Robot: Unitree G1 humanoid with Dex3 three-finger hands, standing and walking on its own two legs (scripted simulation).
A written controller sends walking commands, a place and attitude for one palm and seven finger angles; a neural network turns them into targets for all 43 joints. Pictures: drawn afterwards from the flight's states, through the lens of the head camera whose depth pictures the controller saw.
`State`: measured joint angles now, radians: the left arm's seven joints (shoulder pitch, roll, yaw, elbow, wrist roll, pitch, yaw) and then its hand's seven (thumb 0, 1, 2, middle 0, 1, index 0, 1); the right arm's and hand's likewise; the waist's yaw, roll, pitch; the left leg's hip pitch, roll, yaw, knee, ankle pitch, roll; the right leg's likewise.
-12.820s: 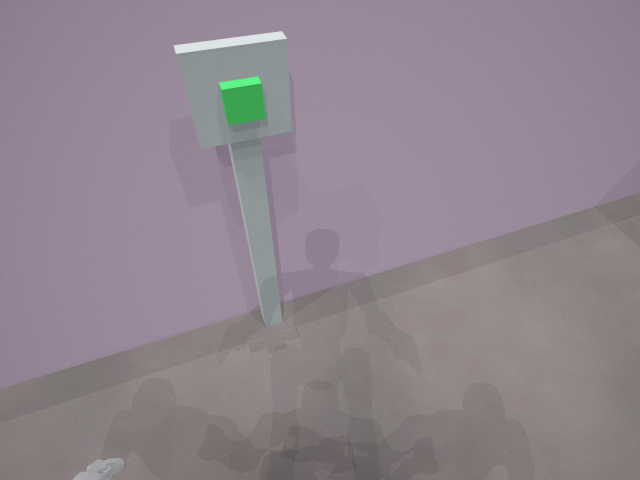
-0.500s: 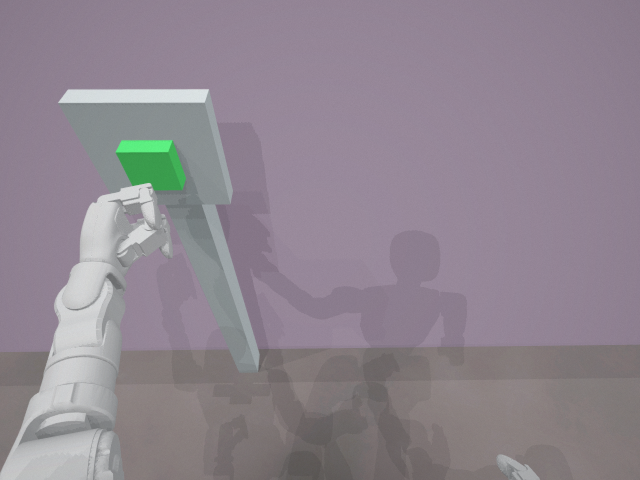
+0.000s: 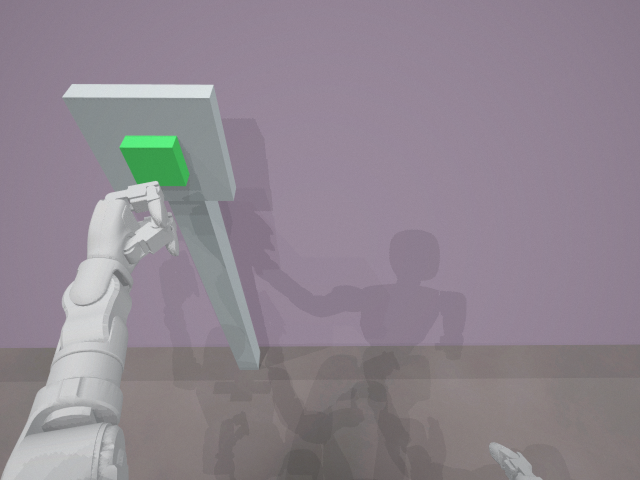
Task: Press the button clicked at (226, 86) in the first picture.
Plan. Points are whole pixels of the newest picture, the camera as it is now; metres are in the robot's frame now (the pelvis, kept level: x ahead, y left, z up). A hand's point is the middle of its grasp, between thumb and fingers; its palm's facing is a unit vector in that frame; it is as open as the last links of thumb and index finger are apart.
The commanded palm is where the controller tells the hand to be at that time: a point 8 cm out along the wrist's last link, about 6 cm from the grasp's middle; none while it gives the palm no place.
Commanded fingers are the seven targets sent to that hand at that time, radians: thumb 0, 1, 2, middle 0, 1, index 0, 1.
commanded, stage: aim a knuckle at the button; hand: left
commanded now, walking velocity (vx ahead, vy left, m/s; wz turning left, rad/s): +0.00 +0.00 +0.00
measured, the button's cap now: (157, 160) +0.49 +0.23 +0.13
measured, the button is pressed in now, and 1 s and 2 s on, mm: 0 11 8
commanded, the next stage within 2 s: press the button with the knuckle in 0.12 s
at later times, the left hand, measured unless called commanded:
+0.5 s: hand (174, 217) +0.41 +0.20 +0.11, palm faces +0.04 -1.00 -0.01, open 3.1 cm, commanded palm +0.38 +0.25 +0.10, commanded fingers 0.00 0.90 0.90 -1.30 -1.50 -1.30 -1.50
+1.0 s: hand (171, 201) +0.44 +0.21 +0.10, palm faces +0.04 -1.00 +0.00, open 2.8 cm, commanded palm +0.43 +0.26 +0.10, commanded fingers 0.00 0.90 0.90 -1.30 -1.50 -1.30 -1.50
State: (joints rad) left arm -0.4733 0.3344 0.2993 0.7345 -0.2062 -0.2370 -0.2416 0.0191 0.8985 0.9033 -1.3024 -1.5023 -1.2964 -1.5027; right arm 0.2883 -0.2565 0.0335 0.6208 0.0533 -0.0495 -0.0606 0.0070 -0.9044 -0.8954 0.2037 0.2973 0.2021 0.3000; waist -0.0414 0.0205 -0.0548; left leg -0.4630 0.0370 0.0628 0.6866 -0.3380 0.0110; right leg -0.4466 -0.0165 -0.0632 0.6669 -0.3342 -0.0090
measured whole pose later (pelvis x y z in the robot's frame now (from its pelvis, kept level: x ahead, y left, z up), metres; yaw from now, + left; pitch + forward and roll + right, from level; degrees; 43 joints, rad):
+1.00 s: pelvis +0.00 +0.00 -0.01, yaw +0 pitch +10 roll -1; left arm -0.73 0.45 0.36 1.05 -0.16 -0.30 -0.29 -0.02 0.82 0.91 -1.30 -1.50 -1.30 -1.50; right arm 0.35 -0.28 0.03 0.65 0.04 0.00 -0.06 0.01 -0.90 -0.90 0.20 0.30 0.20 0.30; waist -0.08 0.01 -0.06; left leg -0.57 0.05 0.05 0.75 -0.35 0.01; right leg -0.55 -0.01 -0.07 0.71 -0.34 -0.02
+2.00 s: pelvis -0.03 +0.00 -0.02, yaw +0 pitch +12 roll -2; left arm -0.84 0.48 0.34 1.13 -0.15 -0.31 -0.26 -0.04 0.77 0.95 -1.30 -1.50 -1.34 -1.50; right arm 0.40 -0.28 0.04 0.65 0.03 -0.06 -0.04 0.00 -0.90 -0.90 0.20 0.30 0.20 0.30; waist -0.11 0.01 -0.07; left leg -0.70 0.05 0.03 0.82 -0.34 0.01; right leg -0.66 -0.01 -0.08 0.77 -0.32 -0.01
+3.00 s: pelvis +0.01 -0.02 +0.00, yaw +0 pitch +3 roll +0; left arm -0.14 0.30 0.28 0.31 -0.28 -0.11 -0.26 0.02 0.90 0.90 -1.30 -1.50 -1.30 -1.50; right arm 0.26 -0.26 0.04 0.58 0.06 -0.06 -0.07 0.01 -0.90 -0.90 0.20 0.30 0.20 0.30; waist 0.00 0.05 -0.06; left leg -0.36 0.04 0.05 0.64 -0.33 -0.01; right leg -0.35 0.00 -0.07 0.64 -0.34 -0.03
